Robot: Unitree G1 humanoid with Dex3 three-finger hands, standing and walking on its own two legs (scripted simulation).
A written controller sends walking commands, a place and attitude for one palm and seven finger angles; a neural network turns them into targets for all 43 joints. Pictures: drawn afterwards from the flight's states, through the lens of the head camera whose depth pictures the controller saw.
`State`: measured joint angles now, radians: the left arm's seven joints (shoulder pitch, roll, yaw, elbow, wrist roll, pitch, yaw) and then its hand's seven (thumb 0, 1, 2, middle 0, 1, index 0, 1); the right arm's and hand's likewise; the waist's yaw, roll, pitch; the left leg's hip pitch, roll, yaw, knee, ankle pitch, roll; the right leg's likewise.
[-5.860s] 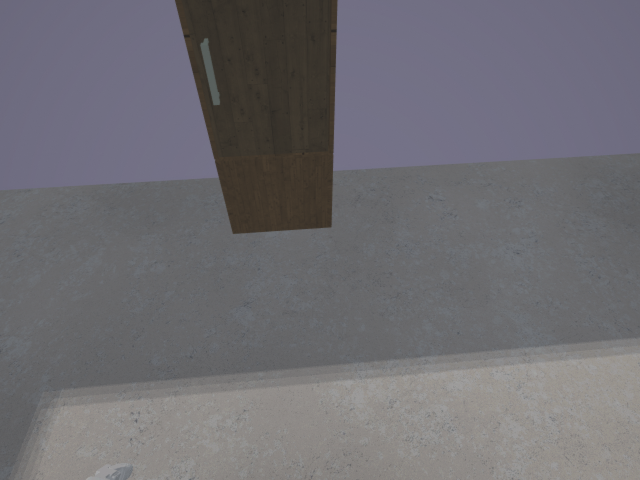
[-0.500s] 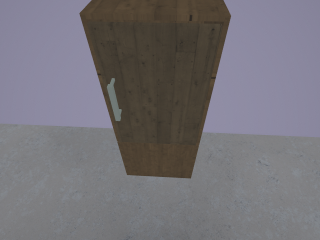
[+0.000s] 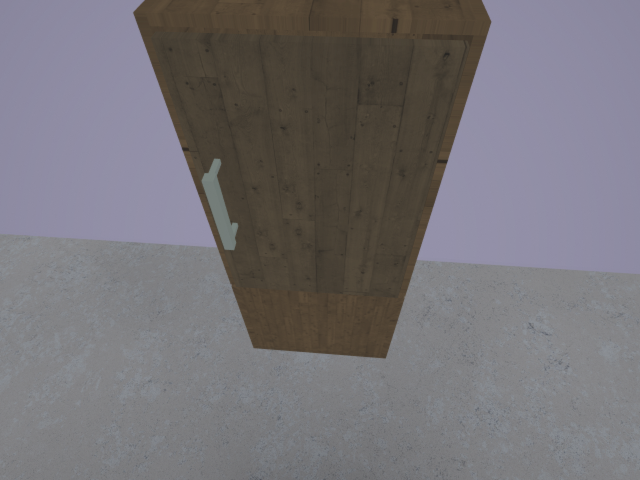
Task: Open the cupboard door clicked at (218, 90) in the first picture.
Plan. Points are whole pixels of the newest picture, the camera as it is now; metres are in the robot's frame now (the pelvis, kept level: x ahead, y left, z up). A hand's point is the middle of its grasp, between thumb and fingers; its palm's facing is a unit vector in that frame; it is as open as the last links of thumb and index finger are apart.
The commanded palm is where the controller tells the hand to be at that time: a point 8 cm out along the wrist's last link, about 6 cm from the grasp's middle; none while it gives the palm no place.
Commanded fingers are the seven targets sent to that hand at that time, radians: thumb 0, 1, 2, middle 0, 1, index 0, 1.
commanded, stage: come to a stop and stand still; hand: left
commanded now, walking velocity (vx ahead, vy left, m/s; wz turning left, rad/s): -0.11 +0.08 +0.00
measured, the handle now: (223, 207) +0.54 +0.21 -0.02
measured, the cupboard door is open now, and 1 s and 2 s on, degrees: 0 0 0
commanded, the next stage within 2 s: look again from close up in 0.70 s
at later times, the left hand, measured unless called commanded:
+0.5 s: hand out of the picture +0.01 +0.20 -0.16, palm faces -0.02 -0.97 -0.24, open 7.4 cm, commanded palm none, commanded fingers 0.00 0.90 0.90 -0.20 -0.30 -0.20 -0.30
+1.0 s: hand out of the picture -0.04 +0.20 -0.17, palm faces -0.04 -0.98 -0.18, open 7.4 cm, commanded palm none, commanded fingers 0.00 0.90 0.90 -0.20 -0.30 -0.20 -0.30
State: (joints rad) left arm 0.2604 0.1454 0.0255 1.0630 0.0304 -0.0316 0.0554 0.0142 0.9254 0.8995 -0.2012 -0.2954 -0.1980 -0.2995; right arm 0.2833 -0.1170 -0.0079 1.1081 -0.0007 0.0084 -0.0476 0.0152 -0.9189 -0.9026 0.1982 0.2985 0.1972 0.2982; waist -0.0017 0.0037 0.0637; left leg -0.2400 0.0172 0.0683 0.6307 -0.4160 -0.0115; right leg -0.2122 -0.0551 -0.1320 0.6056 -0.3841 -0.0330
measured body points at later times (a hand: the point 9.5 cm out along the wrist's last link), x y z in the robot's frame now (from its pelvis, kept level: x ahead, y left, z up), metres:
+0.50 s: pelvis -0.04 +0.02 +0.00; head -0.05 +0.01 +0.45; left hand +0.01 +0.25 -0.14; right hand +0.03 -0.21 -0.15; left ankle -0.01 +0.13 -0.73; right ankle -0.04 -0.09 -0.73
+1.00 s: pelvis -0.04 +0.03 +0.01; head -0.02 +0.03 +0.46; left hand -0.04 +0.25 -0.15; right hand -0.07 -0.18 -0.15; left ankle -0.01 +0.13 -0.73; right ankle -0.04 -0.09 -0.73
